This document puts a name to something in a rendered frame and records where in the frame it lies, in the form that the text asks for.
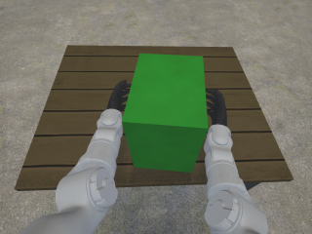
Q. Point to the right robot forearm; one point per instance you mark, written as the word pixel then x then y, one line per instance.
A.
pixel 221 169

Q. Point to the carton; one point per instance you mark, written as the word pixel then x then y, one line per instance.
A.
pixel 165 119

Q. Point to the left robot hand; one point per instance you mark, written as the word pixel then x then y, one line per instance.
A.
pixel 116 98

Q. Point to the right robot hand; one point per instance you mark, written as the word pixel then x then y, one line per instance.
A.
pixel 219 113

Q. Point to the robot left upper arm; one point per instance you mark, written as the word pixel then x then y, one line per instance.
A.
pixel 82 199

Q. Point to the table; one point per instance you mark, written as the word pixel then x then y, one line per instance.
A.
pixel 86 79

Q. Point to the left robot forearm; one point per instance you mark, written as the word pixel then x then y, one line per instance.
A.
pixel 105 144

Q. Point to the robot right upper arm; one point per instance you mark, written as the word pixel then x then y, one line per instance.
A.
pixel 229 213

